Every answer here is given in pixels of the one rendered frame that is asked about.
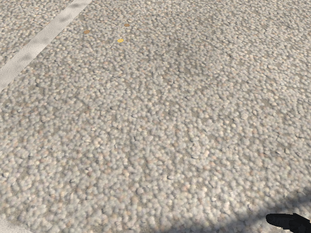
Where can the right robot hand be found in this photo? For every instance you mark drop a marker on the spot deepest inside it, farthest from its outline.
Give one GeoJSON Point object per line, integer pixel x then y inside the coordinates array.
{"type": "Point", "coordinates": [295, 223]}

